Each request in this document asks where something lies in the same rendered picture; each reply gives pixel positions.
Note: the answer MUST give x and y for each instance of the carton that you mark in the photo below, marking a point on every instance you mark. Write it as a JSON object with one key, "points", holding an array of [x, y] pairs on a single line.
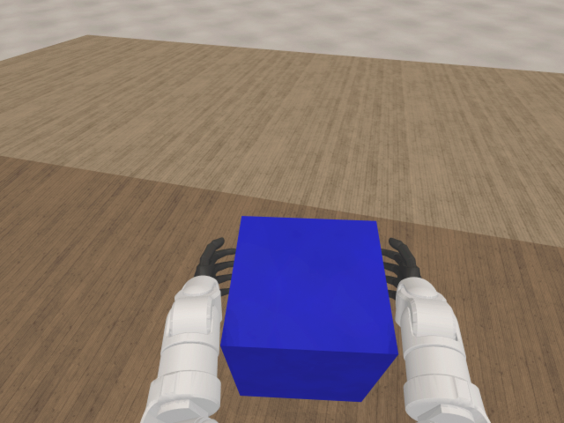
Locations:
{"points": [[308, 312]]}

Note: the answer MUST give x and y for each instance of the robot right hand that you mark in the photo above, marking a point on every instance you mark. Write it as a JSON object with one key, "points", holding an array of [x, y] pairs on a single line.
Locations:
{"points": [[407, 264]]}

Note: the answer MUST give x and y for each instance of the left robot forearm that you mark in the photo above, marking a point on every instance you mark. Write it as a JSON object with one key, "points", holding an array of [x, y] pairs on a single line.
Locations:
{"points": [[187, 386]]}

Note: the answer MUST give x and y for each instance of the robot left hand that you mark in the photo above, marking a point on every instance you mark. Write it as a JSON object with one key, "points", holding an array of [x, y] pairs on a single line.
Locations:
{"points": [[208, 266]]}

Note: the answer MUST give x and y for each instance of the right robot forearm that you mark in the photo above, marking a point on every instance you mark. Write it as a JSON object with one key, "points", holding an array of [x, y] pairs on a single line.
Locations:
{"points": [[438, 386]]}

